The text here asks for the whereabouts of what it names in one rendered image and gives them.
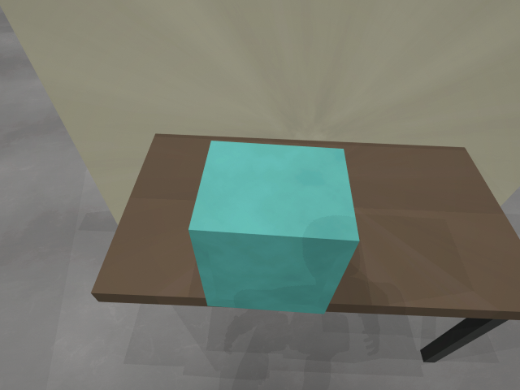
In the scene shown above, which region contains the carton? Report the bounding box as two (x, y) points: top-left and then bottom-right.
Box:
(188, 141), (360, 314)

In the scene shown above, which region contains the table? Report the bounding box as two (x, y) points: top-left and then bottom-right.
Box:
(91, 133), (520, 362)

